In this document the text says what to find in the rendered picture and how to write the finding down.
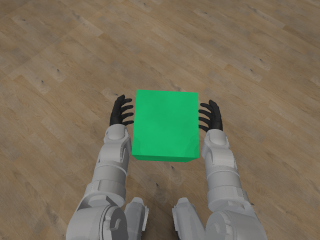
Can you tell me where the left robot forearm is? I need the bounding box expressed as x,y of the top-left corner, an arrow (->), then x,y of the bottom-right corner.
66,124 -> 132,240

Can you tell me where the robot right thigh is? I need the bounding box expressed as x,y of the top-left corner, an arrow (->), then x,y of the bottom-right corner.
172,202 -> 206,240

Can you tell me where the robot right upper arm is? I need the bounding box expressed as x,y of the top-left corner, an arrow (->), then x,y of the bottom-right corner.
204,209 -> 268,240

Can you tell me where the left robot hand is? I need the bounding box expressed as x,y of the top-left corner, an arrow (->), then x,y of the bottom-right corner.
109,94 -> 134,126

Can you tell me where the right robot hand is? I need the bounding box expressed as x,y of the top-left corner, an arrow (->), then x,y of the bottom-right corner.
198,99 -> 223,132

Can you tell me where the robot left thigh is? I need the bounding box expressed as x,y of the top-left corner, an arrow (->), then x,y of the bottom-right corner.
124,201 -> 149,240

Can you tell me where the carton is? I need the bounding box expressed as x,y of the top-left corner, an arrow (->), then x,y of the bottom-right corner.
131,89 -> 199,163

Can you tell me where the robot left upper arm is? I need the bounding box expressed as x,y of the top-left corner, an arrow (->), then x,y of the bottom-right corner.
66,204 -> 129,240

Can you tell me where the robot thigh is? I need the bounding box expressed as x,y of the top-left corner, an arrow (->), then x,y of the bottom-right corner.
124,201 -> 149,240
172,202 -> 206,240

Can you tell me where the right robot forearm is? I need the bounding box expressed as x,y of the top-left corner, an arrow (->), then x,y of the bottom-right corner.
201,129 -> 260,222

